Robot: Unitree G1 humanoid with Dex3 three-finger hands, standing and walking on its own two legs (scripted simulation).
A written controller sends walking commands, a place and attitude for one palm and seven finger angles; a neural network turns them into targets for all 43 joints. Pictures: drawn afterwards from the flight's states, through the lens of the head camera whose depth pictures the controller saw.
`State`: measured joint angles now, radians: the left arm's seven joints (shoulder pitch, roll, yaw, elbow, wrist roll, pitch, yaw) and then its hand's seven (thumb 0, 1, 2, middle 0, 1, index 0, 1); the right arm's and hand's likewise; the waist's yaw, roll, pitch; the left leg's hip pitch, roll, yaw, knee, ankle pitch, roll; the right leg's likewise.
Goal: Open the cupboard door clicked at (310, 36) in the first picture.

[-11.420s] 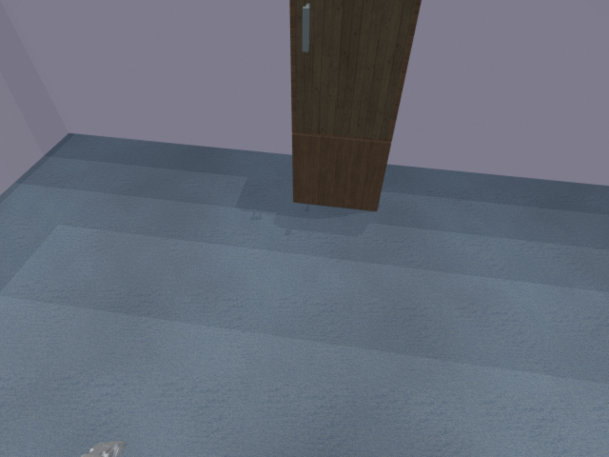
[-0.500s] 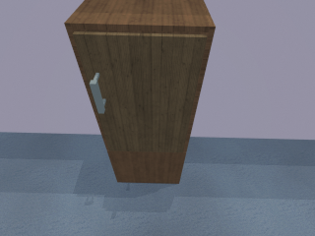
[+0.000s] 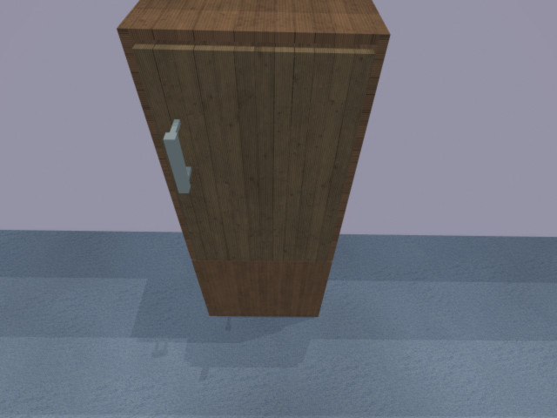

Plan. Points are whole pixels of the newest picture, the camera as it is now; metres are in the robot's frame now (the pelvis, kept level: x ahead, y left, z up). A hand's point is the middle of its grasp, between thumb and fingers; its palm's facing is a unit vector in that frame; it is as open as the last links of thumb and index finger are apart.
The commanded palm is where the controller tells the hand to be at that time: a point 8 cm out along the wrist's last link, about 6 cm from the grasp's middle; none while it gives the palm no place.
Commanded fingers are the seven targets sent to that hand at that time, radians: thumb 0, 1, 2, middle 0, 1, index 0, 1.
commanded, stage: look again from close up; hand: left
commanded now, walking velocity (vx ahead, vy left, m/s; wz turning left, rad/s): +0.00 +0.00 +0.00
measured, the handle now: (180, 157) +0.54 +0.21 +0.06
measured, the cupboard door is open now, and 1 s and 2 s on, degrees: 0 0 0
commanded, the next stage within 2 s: raise the hand with hooked fingers in 0.32 s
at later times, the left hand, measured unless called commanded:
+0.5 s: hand out of the picture +0.02 +0.22 -0.14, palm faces +0.17 -0.97 -0.19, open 7.4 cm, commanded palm +0.08 +0.26 -0.06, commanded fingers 0.00 0.78 0.85 -0.21 -0.38 -0.21 -0.38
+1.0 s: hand out of the picture +0.12 +0.23 -0.01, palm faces +0.20 -0.98 -0.06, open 9.6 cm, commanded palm +0.12 +0.28 -0.01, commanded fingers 0.00 0.20 0.60 -0.25 -0.75 -0.25 -0.75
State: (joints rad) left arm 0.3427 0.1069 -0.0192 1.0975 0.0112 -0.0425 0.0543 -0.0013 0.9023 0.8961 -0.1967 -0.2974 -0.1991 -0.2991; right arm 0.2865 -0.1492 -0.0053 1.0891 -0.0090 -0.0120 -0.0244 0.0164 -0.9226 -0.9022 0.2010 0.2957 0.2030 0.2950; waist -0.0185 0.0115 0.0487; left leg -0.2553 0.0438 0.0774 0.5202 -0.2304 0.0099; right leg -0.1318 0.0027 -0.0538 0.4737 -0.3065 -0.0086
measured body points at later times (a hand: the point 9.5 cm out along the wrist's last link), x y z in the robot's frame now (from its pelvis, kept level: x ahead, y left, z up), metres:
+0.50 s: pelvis -0.03 +0.03 +0.00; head -0.03 +0.05 +0.45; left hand +0.01 +0.27 -0.12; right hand +0.01 -0.20 -0.14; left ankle +0.03 +0.11 -0.74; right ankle -0.03 -0.11 -0.74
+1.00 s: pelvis -0.04 +0.00 -0.08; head -0.01 +0.03 +0.37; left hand +0.10 +0.28 -0.01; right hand +0.19 -0.22 -0.12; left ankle +0.03 +0.11 -0.74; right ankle -0.03 -0.11 -0.74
